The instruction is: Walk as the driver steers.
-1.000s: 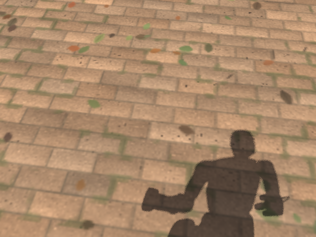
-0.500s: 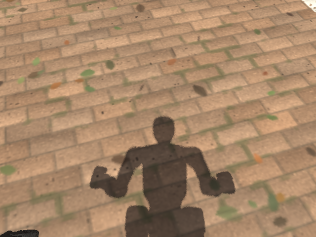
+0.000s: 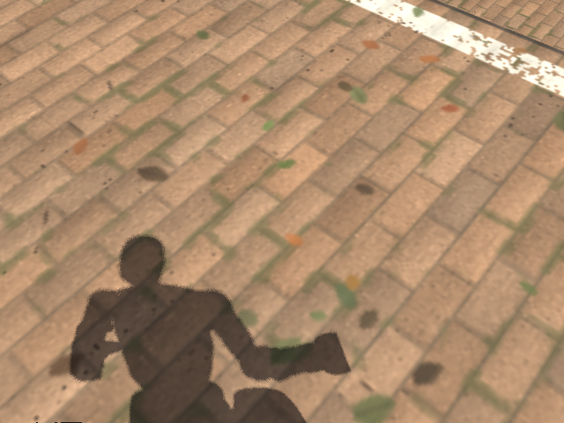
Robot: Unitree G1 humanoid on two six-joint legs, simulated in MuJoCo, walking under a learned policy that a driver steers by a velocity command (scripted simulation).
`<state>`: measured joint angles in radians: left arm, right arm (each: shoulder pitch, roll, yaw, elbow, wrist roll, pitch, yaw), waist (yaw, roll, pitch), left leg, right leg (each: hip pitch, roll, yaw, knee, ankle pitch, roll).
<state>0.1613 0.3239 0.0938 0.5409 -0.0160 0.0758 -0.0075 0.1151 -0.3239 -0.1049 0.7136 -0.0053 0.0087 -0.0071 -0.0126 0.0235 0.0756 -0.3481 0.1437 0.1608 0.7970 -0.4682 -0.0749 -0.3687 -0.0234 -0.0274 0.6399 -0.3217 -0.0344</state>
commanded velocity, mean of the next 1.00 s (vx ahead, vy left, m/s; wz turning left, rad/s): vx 0.00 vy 0.00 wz -0.35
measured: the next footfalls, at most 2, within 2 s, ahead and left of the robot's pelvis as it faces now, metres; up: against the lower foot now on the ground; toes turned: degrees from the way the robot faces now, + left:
left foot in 0.40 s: +0.13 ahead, +0.11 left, +0.00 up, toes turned -18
right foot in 0.68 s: +0.01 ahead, -0.13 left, +0.00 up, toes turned -14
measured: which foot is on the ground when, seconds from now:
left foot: up 0.00-0.38, down 0.40-1.00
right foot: down 0.00-0.42, up 0.44-0.66, down 0.68-1.00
